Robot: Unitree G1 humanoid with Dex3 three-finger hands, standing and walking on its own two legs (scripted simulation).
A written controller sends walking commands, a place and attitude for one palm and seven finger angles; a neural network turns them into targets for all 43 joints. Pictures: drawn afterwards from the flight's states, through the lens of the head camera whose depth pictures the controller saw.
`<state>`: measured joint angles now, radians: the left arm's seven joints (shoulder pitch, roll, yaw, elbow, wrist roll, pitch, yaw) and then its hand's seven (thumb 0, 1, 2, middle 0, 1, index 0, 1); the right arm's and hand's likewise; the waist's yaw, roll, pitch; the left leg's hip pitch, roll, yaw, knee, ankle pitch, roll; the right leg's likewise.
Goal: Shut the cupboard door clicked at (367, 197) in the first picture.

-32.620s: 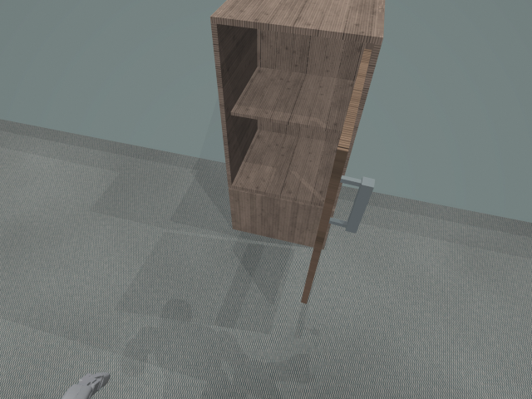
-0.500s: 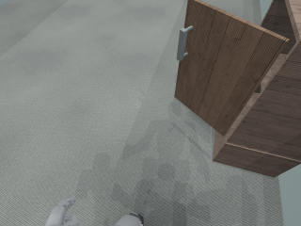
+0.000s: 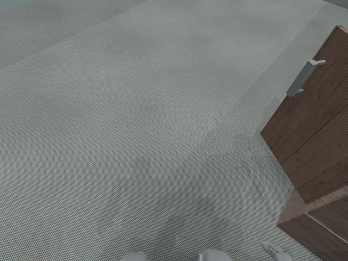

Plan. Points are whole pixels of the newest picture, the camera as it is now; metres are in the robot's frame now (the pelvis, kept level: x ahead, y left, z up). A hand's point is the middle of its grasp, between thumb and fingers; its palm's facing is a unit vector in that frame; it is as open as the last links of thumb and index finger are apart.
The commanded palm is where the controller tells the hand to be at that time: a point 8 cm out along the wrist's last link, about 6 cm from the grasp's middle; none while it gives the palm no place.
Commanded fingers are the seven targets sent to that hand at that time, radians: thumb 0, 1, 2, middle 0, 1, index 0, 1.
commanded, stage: walk to a spot facing it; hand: left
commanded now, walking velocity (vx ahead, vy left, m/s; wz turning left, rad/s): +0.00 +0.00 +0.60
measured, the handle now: (305, 78) +0.72 -0.42 -0.02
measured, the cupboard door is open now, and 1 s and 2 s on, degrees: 57 57 57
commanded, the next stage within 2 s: turn to face it in 1.52 s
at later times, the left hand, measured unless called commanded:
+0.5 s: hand out of the picture +0.03 +0.19 -0.16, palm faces +0.33 -0.92 -0.22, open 7.4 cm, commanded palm none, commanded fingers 0.00 0.90 0.90 -0.20 -0.30 -0.20 -0.30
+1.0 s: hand (70, 255) +0.13 +0.26 -0.13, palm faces +0.51 -0.81 -0.27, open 7.4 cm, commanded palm none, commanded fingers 0.00 0.90 0.90 -0.20 -0.30 -0.20 -0.30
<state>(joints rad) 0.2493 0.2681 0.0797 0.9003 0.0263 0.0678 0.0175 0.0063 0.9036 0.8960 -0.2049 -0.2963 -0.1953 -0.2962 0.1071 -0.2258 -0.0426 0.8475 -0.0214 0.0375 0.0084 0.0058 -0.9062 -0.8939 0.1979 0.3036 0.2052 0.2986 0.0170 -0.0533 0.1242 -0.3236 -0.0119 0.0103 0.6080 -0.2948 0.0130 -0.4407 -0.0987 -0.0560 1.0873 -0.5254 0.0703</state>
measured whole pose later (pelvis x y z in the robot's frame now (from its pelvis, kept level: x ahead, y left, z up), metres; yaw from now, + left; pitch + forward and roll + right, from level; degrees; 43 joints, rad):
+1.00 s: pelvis +0.12 +0.00 +0.00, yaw +35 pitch +1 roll +1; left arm 0.13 0.24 0.06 0.83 0.03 -0.03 -0.03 0.00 0.90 0.90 -0.20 -0.30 -0.19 -0.30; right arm 0.37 -0.22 -0.05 0.98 -0.01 0.01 0.01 0.01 -0.90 -0.89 0.20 0.30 0.21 0.30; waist -0.05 0.02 0.05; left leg -0.23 -0.04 -0.13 0.71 -0.47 0.02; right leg -0.38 -0.04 -0.06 0.58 -0.24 0.02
